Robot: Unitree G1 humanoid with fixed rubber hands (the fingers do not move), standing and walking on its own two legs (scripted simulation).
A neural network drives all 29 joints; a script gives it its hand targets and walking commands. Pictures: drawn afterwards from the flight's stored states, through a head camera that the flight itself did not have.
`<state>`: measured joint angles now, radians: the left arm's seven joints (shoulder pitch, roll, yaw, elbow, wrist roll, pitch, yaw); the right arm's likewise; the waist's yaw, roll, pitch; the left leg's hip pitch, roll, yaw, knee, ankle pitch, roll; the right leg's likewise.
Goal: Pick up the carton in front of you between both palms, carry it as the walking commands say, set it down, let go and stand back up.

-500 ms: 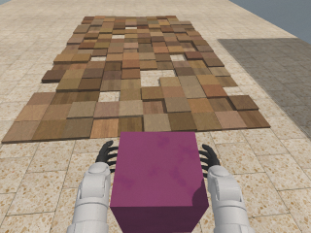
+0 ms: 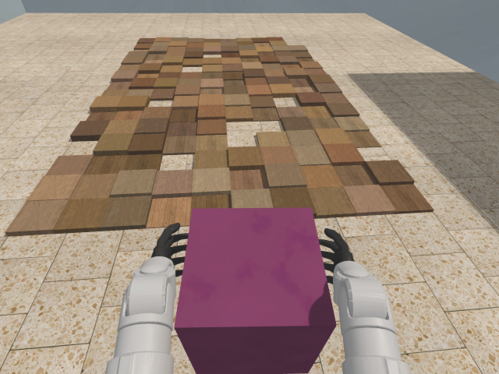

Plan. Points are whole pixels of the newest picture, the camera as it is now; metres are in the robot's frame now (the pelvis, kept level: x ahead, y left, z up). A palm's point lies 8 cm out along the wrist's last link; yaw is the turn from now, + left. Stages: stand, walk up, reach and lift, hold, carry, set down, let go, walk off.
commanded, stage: hold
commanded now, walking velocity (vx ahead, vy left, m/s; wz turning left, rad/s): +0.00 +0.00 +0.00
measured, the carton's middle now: (252, 294) +0.29 +0.00 -0.03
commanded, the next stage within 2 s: carry in 0.80 s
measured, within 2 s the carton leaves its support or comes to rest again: neither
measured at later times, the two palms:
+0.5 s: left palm (163, 262) +0.30 +0.15 +0.06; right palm (342, 267) +0.29 -0.15 +0.05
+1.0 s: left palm (156, 250) +0.32 +0.16 +0.07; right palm (333, 251) +0.32 -0.13 +0.07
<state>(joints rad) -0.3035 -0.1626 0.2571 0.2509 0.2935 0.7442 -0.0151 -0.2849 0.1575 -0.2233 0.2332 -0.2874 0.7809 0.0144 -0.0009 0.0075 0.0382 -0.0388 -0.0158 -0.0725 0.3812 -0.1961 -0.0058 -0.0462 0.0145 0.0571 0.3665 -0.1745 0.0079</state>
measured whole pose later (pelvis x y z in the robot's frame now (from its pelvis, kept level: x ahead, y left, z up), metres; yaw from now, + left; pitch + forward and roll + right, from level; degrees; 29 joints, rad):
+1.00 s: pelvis +0.03 +0.01 -0.01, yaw +2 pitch +1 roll +0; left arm -0.22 -0.14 0.15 0.04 0.21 0.85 0.03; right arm -0.19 0.14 -0.16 0.03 -0.19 0.86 -0.02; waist -0.01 -0.02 -0.13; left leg -0.25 0.00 0.00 0.52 -0.34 0.00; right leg -0.23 -0.02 0.03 0.48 -0.26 0.01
